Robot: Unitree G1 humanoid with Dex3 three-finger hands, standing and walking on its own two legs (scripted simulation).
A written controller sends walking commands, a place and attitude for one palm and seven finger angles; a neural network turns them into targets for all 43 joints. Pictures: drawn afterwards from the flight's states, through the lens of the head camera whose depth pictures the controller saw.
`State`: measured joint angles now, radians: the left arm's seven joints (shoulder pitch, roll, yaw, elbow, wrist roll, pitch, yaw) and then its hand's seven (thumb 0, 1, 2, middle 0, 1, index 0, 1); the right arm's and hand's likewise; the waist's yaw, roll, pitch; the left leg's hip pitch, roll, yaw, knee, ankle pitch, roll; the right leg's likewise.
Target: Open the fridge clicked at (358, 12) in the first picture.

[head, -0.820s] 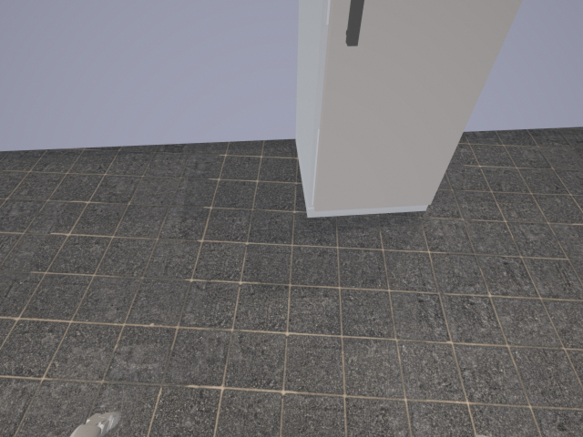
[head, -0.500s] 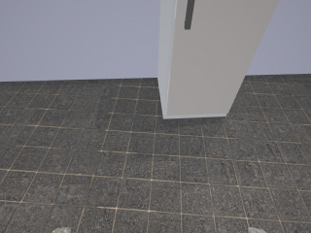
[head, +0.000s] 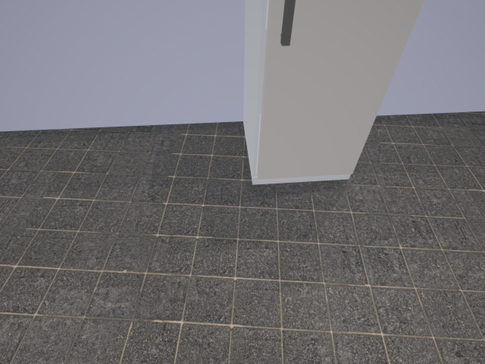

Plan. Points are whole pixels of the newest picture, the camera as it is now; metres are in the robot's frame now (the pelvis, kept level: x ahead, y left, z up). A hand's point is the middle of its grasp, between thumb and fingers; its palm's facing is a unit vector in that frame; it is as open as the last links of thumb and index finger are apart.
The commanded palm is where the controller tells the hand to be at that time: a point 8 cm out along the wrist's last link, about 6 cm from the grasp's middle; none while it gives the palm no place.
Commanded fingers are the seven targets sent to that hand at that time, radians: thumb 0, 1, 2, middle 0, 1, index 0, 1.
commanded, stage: look at it before walking up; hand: left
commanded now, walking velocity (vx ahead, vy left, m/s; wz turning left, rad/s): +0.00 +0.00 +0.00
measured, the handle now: (288, 3) +1.11 -0.08 +0.18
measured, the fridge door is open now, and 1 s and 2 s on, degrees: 0 0 0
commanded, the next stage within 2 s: walk to a spot facing it in 0.62 s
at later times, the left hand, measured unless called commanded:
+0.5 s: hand out of the picture +0.07 +0.24 -0.16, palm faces -0.03 -0.94 -0.33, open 7.3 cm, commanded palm none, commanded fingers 0.00 0.90 0.90 -0.20 -0.30 -0.20 -0.30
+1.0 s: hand out of the picture +0.06 +0.21 -0.17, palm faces -0.10 -0.95 -0.29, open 7.3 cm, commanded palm none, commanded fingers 0.00 0.90 0.90 -0.20 -0.30 -0.20 -0.30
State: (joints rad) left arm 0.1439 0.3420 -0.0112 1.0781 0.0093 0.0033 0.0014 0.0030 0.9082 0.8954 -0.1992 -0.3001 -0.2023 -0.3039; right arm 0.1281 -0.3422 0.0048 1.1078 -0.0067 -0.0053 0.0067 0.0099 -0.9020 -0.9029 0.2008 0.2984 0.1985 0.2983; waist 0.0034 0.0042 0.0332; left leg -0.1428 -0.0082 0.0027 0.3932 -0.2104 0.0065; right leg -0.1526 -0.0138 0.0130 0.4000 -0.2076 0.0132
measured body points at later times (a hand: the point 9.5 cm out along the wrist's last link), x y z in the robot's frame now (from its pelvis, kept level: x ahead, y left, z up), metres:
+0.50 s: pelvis +0.00 +0.00 +0.00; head +0.00 +0.00 +0.45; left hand +0.07 +0.29 -0.13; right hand +0.07 -0.30 -0.13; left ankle +0.00 +0.11 -0.74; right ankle +0.01 -0.13 -0.74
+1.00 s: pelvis -0.01 -0.01 -0.01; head +0.01 -0.01 +0.44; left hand +0.07 +0.26 -0.15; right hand +0.06 -0.28 -0.15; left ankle +0.00 +0.11 -0.74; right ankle +0.01 -0.13 -0.74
